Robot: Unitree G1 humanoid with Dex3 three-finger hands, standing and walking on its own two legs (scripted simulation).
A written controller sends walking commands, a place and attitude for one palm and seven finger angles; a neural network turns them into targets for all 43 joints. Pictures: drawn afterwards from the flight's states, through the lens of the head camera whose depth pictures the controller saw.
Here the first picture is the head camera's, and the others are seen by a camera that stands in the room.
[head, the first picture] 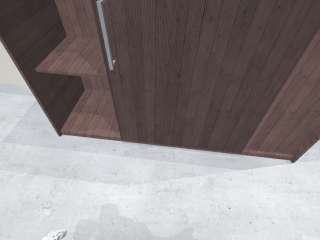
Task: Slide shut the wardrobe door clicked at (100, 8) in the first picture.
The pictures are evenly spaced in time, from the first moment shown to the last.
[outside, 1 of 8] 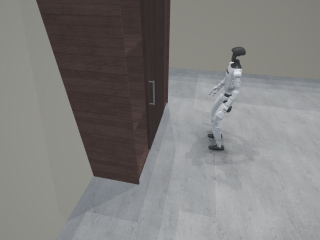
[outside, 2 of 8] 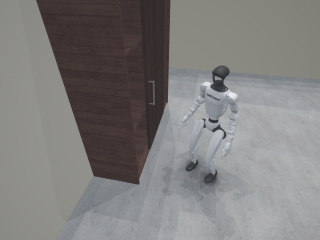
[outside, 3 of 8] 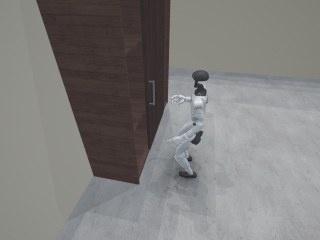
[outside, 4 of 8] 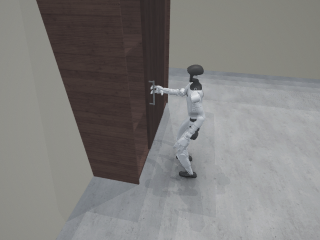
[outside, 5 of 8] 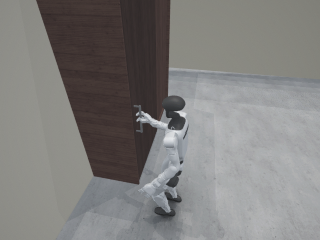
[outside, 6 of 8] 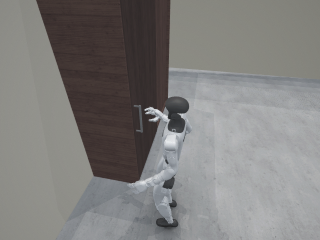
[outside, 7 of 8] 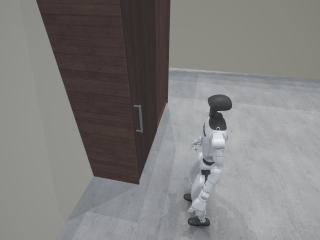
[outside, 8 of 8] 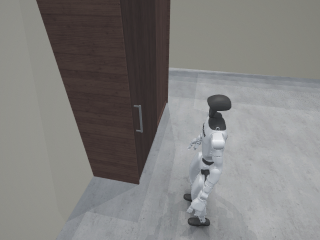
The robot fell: no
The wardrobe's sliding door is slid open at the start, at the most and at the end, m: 0.49 0.49 0.00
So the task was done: yes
